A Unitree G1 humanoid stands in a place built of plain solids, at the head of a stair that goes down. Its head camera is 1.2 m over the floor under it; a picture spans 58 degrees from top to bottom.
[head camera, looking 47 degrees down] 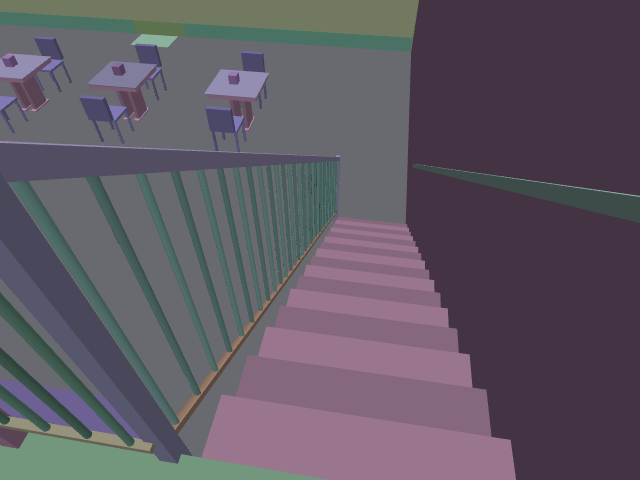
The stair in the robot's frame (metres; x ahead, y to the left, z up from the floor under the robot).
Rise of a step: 0.17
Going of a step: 0.24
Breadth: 0.91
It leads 9 degrees to the right of straight ahead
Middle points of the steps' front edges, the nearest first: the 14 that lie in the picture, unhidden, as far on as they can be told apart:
0.52 -0.13 -0.17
0.76 -0.16 -0.35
0.99 -0.20 -0.52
1.23 -0.24 -0.69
1.46 -0.28 -0.86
1.70 -0.31 -1.04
1.94 -0.35 -1.21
2.17 -0.39 -1.38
2.41 -0.42 -1.56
2.64 -0.46 -1.73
2.88 -0.50 -1.90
3.11 -0.53 -2.08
3.35 -0.57 -2.25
3.58 -0.61 -2.42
